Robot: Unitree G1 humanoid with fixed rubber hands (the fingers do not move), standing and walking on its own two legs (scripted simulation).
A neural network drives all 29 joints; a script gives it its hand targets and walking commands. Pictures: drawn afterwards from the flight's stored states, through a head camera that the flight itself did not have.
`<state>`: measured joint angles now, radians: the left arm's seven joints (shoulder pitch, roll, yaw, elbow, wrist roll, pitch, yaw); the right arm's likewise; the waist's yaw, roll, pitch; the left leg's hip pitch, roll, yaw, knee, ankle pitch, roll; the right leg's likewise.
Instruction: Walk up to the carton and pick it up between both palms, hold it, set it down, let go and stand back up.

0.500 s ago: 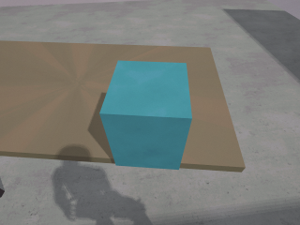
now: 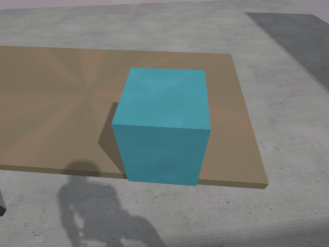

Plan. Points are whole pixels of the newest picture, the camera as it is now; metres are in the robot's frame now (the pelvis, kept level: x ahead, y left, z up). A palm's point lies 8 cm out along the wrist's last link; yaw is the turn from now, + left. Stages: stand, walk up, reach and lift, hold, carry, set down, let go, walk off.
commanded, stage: stand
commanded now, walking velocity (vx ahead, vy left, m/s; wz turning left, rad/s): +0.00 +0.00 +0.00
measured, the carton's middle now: (164, 128) +0.43 +0.02 +0.05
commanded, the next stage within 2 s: reach and lift in 1.08 s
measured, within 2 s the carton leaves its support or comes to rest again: neither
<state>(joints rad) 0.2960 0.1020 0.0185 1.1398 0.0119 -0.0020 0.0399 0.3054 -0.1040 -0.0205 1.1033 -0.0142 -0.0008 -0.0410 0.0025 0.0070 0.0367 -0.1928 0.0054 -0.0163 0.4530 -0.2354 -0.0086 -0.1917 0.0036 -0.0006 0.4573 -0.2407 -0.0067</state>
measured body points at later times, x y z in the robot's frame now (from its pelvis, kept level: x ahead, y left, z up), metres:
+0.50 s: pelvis +0.00 +0.00 +0.00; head +0.01 -0.01 +0.45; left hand -0.03 +0.20 -0.16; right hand -0.03 -0.20 -0.16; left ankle +0.01 +0.13 -0.74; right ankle +0.00 -0.12 -0.74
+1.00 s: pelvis +0.01 +0.00 +0.00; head +0.02 +0.00 +0.45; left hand -0.02 +0.20 -0.16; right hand -0.01 -0.20 -0.17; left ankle +0.01 +0.13 -0.74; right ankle +0.00 -0.12 -0.74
